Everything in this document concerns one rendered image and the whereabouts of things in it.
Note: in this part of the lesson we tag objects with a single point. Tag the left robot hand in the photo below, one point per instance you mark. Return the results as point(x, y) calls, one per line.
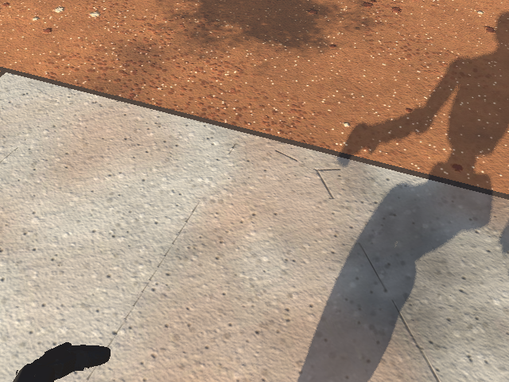
point(62, 360)

